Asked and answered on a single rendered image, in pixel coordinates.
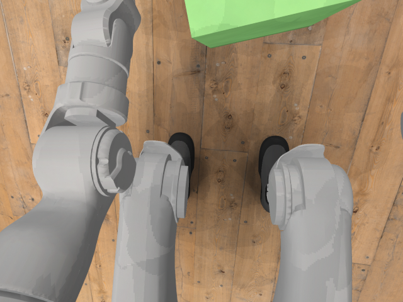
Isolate carton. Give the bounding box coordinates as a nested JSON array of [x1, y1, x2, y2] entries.
[[184, 0, 361, 48]]

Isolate left robot foot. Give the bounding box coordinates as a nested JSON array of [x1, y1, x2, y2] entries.
[[168, 132, 195, 198]]

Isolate left robot upper arm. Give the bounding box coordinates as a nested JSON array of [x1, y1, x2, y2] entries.
[[0, 125, 136, 302]]

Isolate robot left thigh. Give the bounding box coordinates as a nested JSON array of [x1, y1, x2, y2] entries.
[[111, 152, 189, 302]]

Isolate left robot forearm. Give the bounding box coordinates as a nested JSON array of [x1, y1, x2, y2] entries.
[[32, 0, 141, 176]]

